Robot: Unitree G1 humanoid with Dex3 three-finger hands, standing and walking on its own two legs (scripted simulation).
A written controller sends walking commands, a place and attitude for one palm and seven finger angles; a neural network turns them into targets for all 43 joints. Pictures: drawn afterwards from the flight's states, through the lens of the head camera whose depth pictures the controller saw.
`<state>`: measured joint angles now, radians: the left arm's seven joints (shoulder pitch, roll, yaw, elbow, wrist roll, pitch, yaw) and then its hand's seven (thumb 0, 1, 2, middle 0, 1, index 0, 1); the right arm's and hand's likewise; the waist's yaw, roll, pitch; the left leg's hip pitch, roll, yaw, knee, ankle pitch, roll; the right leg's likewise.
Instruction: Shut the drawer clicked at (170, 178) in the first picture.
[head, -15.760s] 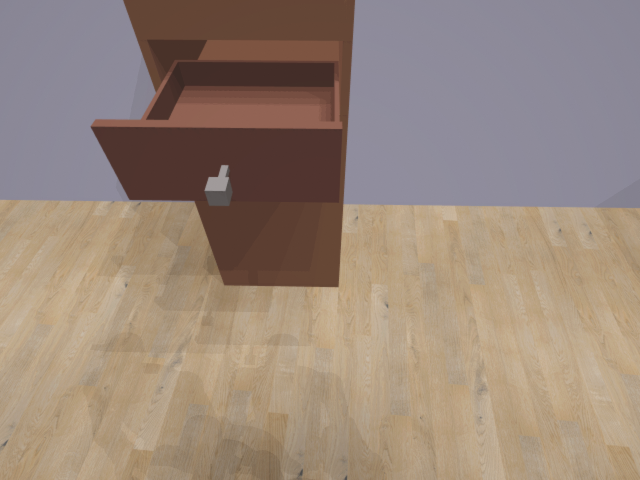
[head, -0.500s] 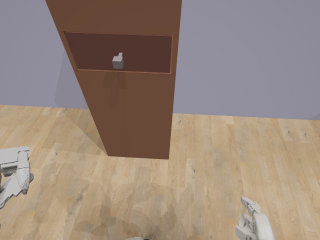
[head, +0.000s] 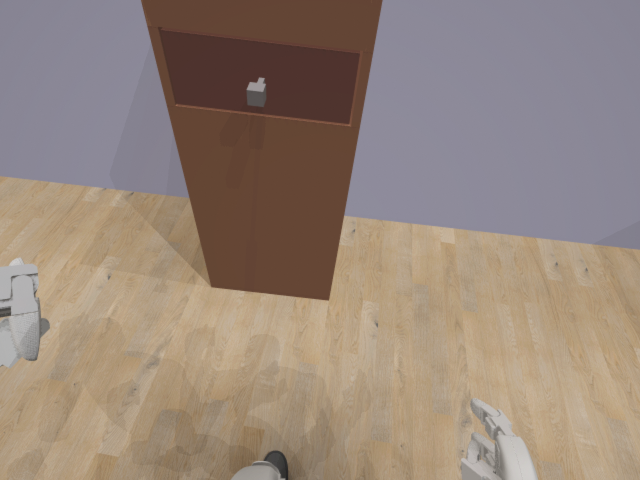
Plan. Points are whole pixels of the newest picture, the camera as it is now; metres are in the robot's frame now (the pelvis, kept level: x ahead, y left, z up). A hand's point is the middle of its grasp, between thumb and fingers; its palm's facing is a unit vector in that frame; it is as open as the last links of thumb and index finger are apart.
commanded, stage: step back with the hand held close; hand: left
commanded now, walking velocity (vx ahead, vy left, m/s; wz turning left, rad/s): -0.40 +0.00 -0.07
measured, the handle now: (258, 89) +0.80 +0.17 +0.07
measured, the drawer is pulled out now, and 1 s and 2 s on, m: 0.00 0.00 0.00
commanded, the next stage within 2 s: stop stepping back and stand still in 0.02 s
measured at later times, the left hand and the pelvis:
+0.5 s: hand out of the picture +0.08 +0.23 +0.19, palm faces +0.24 -0.83 -0.50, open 3.3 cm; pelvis -0.12 +0.01 +0.01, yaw -6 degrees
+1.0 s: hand out of the picture +0.08 +0.24 +0.18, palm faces +0.33 -0.81 -0.49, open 3.3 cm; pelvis -0.13 +0.01 +0.00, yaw -4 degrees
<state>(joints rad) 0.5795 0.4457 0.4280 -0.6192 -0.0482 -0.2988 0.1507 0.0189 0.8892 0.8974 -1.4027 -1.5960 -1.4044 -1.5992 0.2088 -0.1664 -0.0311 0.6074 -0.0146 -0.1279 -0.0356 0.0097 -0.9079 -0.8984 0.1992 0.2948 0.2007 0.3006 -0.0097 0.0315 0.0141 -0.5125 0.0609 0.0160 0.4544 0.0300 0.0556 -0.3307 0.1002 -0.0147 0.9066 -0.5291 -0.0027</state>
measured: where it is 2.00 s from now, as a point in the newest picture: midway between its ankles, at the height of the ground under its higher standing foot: outside the picture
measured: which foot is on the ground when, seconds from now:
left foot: down 0.00-0.06, up 0.08-0.20, down 0.22-0.46, up 0.48-0.70, down 0.72-0.92, up 0.94-1.00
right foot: up 0.00-0.06, down 0.08-1.00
